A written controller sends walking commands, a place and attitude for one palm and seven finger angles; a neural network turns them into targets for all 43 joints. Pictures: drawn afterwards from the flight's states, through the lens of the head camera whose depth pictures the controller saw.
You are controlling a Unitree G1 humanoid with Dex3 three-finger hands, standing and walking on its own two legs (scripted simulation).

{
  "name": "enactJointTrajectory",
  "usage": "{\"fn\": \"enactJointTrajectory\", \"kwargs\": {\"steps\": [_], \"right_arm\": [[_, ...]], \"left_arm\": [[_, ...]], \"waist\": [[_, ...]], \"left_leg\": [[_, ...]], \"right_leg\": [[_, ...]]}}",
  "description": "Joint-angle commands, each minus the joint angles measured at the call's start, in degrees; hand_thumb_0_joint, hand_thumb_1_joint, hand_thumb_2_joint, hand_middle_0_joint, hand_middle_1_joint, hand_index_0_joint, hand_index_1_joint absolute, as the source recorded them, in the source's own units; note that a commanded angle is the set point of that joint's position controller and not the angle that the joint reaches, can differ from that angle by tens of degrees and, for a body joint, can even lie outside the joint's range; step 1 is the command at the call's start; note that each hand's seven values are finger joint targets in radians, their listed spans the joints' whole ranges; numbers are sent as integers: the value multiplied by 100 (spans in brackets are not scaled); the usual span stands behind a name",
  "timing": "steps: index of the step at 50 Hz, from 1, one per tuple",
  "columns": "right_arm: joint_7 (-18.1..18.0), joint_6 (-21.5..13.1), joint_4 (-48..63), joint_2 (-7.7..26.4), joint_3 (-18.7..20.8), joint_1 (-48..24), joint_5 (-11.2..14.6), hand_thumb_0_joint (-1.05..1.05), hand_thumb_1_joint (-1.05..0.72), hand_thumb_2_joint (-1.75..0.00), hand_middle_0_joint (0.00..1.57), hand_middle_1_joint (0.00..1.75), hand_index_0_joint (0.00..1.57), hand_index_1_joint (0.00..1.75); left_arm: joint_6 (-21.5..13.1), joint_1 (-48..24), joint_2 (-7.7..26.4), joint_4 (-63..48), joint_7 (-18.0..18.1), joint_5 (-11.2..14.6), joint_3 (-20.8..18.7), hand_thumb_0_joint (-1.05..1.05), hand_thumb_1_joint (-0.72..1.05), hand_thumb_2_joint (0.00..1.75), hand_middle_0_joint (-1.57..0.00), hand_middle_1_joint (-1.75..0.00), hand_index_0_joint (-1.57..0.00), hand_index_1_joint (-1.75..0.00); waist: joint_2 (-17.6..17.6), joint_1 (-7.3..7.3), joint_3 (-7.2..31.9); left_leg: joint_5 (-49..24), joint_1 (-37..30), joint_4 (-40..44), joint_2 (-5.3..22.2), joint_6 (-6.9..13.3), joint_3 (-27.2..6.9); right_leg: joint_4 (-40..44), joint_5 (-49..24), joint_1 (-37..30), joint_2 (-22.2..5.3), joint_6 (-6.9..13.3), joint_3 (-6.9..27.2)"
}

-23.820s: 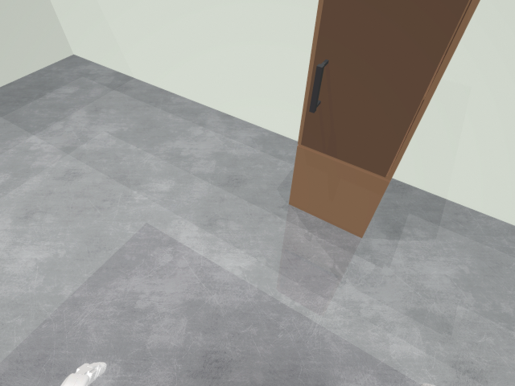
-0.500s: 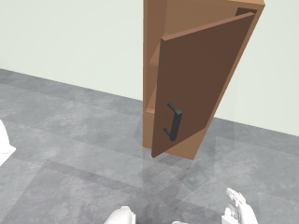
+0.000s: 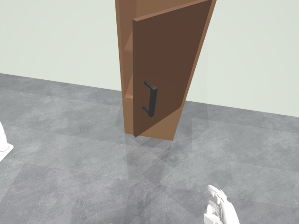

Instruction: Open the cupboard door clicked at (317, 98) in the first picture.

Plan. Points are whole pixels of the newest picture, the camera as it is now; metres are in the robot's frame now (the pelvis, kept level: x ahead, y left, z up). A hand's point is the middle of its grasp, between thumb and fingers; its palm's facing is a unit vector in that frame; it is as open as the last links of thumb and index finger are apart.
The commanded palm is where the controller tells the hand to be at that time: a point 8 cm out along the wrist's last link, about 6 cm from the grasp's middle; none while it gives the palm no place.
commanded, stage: stop stepping back and stand still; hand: left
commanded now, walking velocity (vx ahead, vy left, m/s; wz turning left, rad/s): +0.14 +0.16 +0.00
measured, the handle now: (149, 99) +0.58 +0.02 -0.05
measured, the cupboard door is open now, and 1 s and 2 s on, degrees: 49 49 49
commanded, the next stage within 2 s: let the arm hang, fingers relaxed in 0.70 s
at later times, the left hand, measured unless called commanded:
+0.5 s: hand (37, 159) +0.20 +0.21 +0.18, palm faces +0.34 -0.80 -0.50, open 7.4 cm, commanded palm +0.15 +0.26 +0.19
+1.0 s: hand out of the picture +0.11 +0.21 -0.08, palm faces -0.05 -0.93 -0.37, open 7.4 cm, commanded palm none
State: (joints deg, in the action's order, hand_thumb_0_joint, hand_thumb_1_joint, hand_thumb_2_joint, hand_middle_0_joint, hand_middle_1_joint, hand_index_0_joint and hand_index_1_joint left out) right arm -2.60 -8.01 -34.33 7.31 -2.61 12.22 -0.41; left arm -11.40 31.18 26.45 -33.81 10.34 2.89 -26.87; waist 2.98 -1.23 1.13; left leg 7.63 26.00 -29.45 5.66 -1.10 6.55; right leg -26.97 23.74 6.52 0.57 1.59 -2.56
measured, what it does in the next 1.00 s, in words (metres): steps on the spot: left foot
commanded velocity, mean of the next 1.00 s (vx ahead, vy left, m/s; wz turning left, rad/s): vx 0.03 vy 0.03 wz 0.00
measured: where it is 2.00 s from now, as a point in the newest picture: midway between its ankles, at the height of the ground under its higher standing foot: outside the picture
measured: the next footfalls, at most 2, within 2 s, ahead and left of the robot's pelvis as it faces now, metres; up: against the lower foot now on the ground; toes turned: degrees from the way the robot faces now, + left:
left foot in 0.20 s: +0.04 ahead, +0.09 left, +0.00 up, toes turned -3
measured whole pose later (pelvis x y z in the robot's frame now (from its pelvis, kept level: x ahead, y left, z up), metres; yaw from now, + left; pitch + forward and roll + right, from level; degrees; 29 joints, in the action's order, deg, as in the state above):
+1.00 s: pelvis -0.06 +0.00 +0.00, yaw -3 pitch -1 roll +0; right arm -0.1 -1.6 -47.9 18.0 0.6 8.2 -1.1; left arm 1.8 14.9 16.7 30.7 0.0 -1.7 -2.6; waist -3.3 -1.2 0.8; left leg 12.9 20.0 -33.4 -1.1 1.7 0.8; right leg -33.4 21.1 11.9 1.6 2.3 -2.6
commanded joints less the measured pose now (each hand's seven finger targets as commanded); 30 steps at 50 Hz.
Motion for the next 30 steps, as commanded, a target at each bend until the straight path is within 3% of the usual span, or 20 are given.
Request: {"fn": "enactJointTrajectory", "kwargs": {"steps": [1, 2, 3, 4, 5, 8, 10, 11, 13, 15, 17, 18, 19, 20, 22, 24, 26, 28, 29, 30], "right_arm": [[-58, -4, 651, 988, 391, -464, -41, 0, -90, -90, 20, 30, 20, 30], [-50, -35, 672, 963, 429, -471, 105, 0, -90, -90, 20, 30, 20, 30], [-37, -36, 694, 997, 436, -508, 135, 0, -90, -90, 20, 30, 20, 30], [-49, -43, 690, 1018, 430, -578, 148, 0, -90, -90, 20, 30, 20, 30], [-76, -45, 670, 982, 395, -591, 142, 0, -90, -90, 20, 30, 20, 30], [-150, -93, 506, 1096, 420, -448, 77, 0, -90, -90, 20, 30, 20, 30], [-200, -137, 528, 1313, 549, -359, 88, 0, -90, -90, 20, 30, 20, 30], [-187, -136, 564, 1386, 570, -302, 117, 0, -90, -90, 20, 30, 20, 30], [-201, -162, 537, 1270, 530, -339, 18, 0, -90, -90, 20, 30, 20, 30], [-192, -202, 545, 1253, 502, -436, 25, 0, -90, -90, 20, 30, 20, 30], [-187, -196, 650, 1231, 500, -481, 74, 0, -90, -90, 20, 30, 20, 30], [-163, -175, 677, 1177, 517, -442, 69, 0, -90, -90, 20, 30, 20, 30], [-118, -128, 658, 1135, 539, -365, 55, 0, -90, -90, 20, 30, 20, 30], [-84, -113, 643, 1110, 572, -380, 98, 0, -90, -90, 20, 30, 20, 30], [-71, -111, 630, 1086, 546, -340, 109, 0, -90, -90, 20, 30, 20, 30], [-115, -117, 646, 1042, 466, -432, 83, 0, -90, -90, 20, 30, 20, 30], [-164, -123, 554, 1042, 433, -314, 52, 0, -90, -90, 20, 30, 20, 30], [-207, -154, 561, 1200, 523, -326, 69, 0, -90, -90, 20, 30, 20, 30], [-215, -165, 564, 1219, 538, -296, 110, 0, -90, -90, 20, 30, 20, 30], [-214, -156, 599, 1166, 507, -286, 80, 0, -90, -90, 20, 30, 20, 30]], "left_arm": [[-287, -60, 1354, -665, 64, 95, -923, 0, 90, 90, -20, -30, -20, -30], [-275, 4, 1107, -558, 47, 113, -751, 0, 90, 90, -20, -30, -20, -30], [-251, 115, 1026, -512, 42, 70, -719, 0, 90, 90, -20, -30, -20, -30], [-257, 36, 1045, -518, 51, 51, -708, 0, 90, 90, -20, -30, -20, -30], [-285, 37, 954, -459, 47, 20, -630, 0, 90, 90, -20, -30, -20, -30], [-330, -191, 805, -366, 45, 4, -424, 0, 90, 90, -20, -30, -20, -30], [-367, -347, 807, -454, 36, 17, -336, 0, 90, 90, -20, -30, -20, -30], [-398, -421, 802, -469, 31, 5, -314, 0, 90, 90, -20, -30, -20, -30], [-394, -272, 918, -500, 47, -53, -427, 0, 90, 90, -20, -30, -20, -30], [-387, -315, 936, -649, 19, -91, -481, 0, 90, 90, -20, -30, -20, -30], [-402, -137, 853, -541, -3, -88, -525, 0, 90, 90, -20, -30, -20, -30], [-434, -14, 851, -547, -11, -73, -546, 0, 90, 90, -20, -30, -20, -30], [-460, 94, 991, -511, 6, -51, -668, 0, 90, 90, -20, -30, -20, -30], [-449, 114, 844, -415, 0, 7, -573, 0, 90, 90, -20, -30, -20, -30], [-510, 122, 858, -322, 6, -28, -632, 0, 90, 90, -20, -30, -20, -30], [-501, -81, 798, -246, -1, -58, -568, 0, 90, 90, -20, -30, -20, -30], [-480, -221, 665, -156, -10, -29, -408, 0, 90, 90, -20, -30, -20, -30], [-446, -395, 696, -290, -14, -39, -313, 0, 90, 90, -20, -30, -20, -30], [-404, -391, 668, -230, -42, -41, -200, 0, 90, 90, -20, -30, -20, -30], [-346, -270, 701, -165, -34, -76, -267, 0, 90, 90, -20, -30, -20, -30]], "waist": [[339, 36, 547], [959, 129, 626], [1203, 148, 671], [1075, 157, 745], [748, 134, 515], [-99, -62, 391], [-789, -41, 581], [-1053, -16, 591], [-1689, 37, 264], [-1366, 66, -85], [-775, 87, -322], [-309, 29, -206], [243, 17, 58], [657, 44, 52], [473, 103, 241], [55, 60, 269], [-352, -18, 400], [-750, 74, 757], [-680, 81, 733], [-607, 90, 634]], "left_leg": [[815, -475, -1099, -214, 64, -256], [954, 145, -1529, -363, 89, -318], [1087, 529, -1633, -400, 117, -316], [1200, 627, -1543, -386, 153, -308], [1190, 469, -1142, -386, 193, -300], [-87, -1207, 179, -620, 346, -106], [-1466, -2183, 217, -84, 619, -776], [-1664, -2342, 271, 281, 810, -1284], [-1496, -1961, 616, 717, 1007, -1829], [-110, -808, 951, 662, 838, -1621], [770, -276, 610, 184, 507, -1075], [671, -426, 9, -159, 324, -740], [526, -371, -754, -390, 194, -471], [949, -123, -1420, -519, 118, -472], [1389, 163, -1661, -428, 125, -628], [999, -177, -672, -394, 171, -566], [-609, -1299, 324, -480, 241, -478], [-2474, -2449, 253, 63, 510, -973], [-2578, -2562, 214, 250, 577, -1120], [-2936, -2495, 134, 292, 632, -1175]], "right_leg": [[1343, -2053, 489, -1581, 711, 1649], [934, -3593, -317, -1413, 503, 1639], [575, -4852, -861, -1344, 394, 1390], [353, -5208, -1088, -1417, 413, 1272], [244, -5301, -975, -1400, 464, 1185], [-149, -4263, 89, -980, 151, 729], [-879, -3403, 769, -461, -261, 387], [-1120, -2094, 1180, -215, -399, 339], [-1015, -90, 1469, -99, -286, 184], [-573, 150, 650, -100, -217, 118], [478, -626, 301, -212, -98, 409], [819, -1041, 448, -591, 106, 1023], [1127, -1720, 340, -1193, 279, 1780], [1166, -2822, 187, -1503, 370, 2128], [737, -4235, -334, -1554, 410, 1719], [355, -4567, -462, -1293, 389, 1302], [68, -4145, -132, -790, 54, 779], [-315, -3344, 516, -266, -378, 511], [-243, -2570, 716, -197, -451, 440], [-128, -2589, 725, -141, -428, 443]]}}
